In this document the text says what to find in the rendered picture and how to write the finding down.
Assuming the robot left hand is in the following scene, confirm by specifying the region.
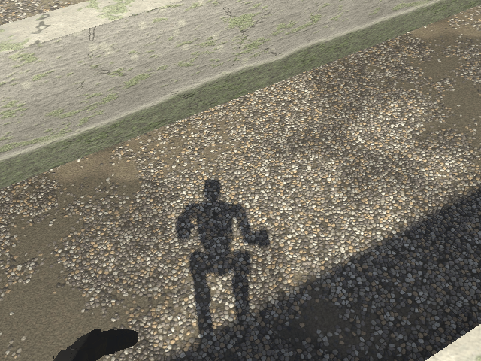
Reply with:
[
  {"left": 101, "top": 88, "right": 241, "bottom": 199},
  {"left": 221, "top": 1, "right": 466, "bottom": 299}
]
[{"left": 53, "top": 329, "right": 138, "bottom": 361}]

